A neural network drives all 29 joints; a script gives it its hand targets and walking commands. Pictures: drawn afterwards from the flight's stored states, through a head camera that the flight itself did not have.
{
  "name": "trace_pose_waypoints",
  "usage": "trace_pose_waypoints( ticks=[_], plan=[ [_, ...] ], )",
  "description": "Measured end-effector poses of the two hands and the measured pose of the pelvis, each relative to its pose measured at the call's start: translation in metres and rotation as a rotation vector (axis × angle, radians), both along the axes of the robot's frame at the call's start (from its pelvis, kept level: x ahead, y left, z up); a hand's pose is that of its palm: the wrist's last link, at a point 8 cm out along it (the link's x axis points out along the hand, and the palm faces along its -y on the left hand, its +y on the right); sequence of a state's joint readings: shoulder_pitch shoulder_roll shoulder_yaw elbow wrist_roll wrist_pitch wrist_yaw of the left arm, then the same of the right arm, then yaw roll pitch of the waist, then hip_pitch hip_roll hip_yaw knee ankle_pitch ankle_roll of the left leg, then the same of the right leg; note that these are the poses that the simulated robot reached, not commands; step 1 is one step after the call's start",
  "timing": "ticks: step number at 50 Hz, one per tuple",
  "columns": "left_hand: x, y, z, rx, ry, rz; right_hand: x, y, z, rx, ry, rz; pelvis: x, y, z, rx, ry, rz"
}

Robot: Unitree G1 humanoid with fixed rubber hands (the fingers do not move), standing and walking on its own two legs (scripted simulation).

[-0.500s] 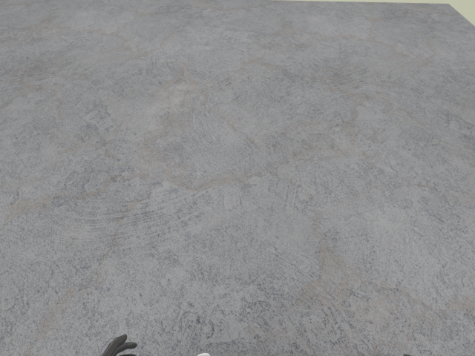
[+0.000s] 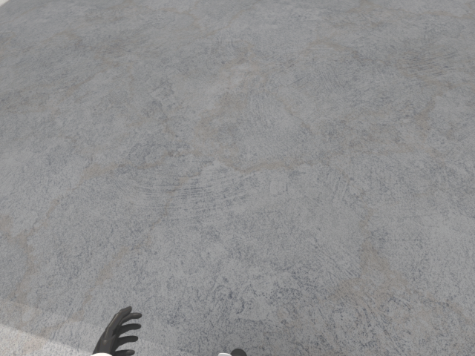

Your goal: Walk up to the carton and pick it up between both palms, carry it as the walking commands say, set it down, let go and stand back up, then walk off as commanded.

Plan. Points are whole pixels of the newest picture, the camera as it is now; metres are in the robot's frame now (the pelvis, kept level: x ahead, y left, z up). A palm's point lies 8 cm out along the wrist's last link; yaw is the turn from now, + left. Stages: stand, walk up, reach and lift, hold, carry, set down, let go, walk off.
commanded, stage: walk up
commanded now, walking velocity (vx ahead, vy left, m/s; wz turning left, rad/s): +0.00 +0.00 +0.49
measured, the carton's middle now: out of the picture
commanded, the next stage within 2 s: none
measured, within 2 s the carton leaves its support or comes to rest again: neither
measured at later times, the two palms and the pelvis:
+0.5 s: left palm out of the picture +0.13 +0.22 -0.05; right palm out of the picture +0.11 -0.32 -0.13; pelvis +0.02 -0.06 +0.01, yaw +9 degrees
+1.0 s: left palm out of the picture +0.03 +0.25 -0.11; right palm (376, 265) +0.28 -0.25 -0.11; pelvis +0.09 -0.02 -0.01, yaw +21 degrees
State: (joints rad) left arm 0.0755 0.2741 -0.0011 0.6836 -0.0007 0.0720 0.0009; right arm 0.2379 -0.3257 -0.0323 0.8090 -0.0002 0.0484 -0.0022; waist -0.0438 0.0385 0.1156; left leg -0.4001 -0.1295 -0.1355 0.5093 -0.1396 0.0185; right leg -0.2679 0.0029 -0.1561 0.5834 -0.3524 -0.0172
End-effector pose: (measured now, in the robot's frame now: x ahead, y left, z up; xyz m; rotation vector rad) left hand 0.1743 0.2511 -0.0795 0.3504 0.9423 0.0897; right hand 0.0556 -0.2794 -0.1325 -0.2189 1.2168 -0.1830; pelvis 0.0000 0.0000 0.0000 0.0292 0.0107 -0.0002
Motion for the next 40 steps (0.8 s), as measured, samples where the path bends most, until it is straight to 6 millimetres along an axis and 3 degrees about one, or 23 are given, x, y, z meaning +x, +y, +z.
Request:
trace_pose_waypoints(
  ticks=[5,11,17,23,28,31,33,37,40],
  plan=[
    [-0.022,-0.014,0.018,0.03,-0.006,0.041,0.01,-0.018,0.004,0.037,-0.058,0.011,-0.002,-0.022,0.008,0.046,-0.058,0.015],
    [-0.026,-0.025,0.04,0.07,-0.066,0.076,0.029,-0.028,0.002,0.093,-0.107,0.038,0.001,-0.041,0.011,0.078,-0.097,0.044],
    [-0.036,-0.03,0.045,0.086,-0.074,0.118,0.047,-0.034,-0.001,0.109,-0.119,0.076,0.006,-0.053,0.011,0.089,-0.117,0.081],
    [-0.047,-0.032,0.036,0.075,-0.042,0.172,0.058,-0.04,-0.002,0.098,-0.084,0.121,0.017,-0.06,0.01,0.079,-0.111,0.132],
    [-0.044,-0.037,0.014,0.04,0.004,0.184,0.05,-0.056,0.001,0.038,-0.041,0.123,0.024,-0.066,0.004,0.049,-0.089,0.175],
    [-0.03,-0.032,-0.013,0.068,0.004,0.165,0.035,-0.067,-0.022,0.012,-0.017,0.116,0.019,-0.069,-0.023,0.001,-0.082,0.21],
    [-0.031,-0.034,-0.02,0.075,-0.018,0.187,0.034,-0.07,-0.034,0.028,0.023,0.149,0.018,-0.075,-0.033,0.029,-0.092,0.243],
    [-0.063,-0.037,-0.034,0.073,0.019,0.274,0.065,-0.067,-0.049,0.054,0.033,0.218,0.024,-0.083,-0.042,0.015,-0.103,0.3],
    [-0.1,-0.033,-0.032,0.064,0.073,0.367,0.098,-0.056,-0.037,0.07,0.007,0.285,0.036,-0.08,-0.034,0.024,-0.121,0.341]
  ],
)
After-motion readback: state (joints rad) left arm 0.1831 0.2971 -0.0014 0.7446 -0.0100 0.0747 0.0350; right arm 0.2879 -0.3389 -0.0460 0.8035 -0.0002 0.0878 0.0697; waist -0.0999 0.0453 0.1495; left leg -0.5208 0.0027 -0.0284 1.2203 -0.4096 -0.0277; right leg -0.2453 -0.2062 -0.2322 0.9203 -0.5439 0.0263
